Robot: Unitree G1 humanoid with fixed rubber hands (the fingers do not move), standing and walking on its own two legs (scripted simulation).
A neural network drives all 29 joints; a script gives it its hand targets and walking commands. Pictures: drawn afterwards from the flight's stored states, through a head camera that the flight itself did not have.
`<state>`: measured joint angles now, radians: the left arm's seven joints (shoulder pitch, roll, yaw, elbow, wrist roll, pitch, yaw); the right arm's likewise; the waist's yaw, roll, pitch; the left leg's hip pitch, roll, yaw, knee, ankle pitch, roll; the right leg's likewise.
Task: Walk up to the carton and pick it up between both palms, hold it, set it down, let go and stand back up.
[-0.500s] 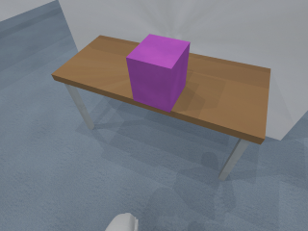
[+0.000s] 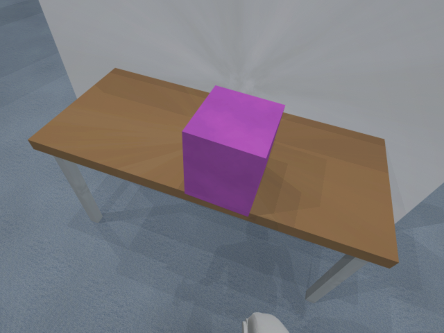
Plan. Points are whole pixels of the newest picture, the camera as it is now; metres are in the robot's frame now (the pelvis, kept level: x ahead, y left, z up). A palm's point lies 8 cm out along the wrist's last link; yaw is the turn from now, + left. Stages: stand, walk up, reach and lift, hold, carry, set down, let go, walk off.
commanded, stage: walk up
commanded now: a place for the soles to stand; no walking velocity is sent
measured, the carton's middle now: (231, 151) +0.58 -0.05 -0.07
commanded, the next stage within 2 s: none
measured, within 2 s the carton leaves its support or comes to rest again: neither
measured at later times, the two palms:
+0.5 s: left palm (79, 326) +0.16 +0.26 -0.13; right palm out of the picture +0.14 -0.22 -0.14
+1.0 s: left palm out of the picture +0.13 +0.28 -0.13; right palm (332, 328) +0.15 -0.24 -0.13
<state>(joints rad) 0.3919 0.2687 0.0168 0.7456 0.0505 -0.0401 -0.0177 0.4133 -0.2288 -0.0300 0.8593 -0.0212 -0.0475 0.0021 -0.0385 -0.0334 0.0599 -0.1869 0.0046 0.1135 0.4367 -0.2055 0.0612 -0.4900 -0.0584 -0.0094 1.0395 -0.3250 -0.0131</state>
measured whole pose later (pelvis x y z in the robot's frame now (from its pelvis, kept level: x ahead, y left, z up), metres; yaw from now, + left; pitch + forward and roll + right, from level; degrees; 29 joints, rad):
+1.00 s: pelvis +0.09 +0.02 -0.01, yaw +0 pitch -2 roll +0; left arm 0.24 0.28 -0.04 0.98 0.00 0.00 0.00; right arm 0.23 -0.27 0.03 0.94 0.00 0.00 0.00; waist 0.01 0.00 0.04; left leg -0.18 0.02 0.05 0.50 -0.28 -0.01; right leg -0.29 -0.07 -0.08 0.48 -0.16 0.01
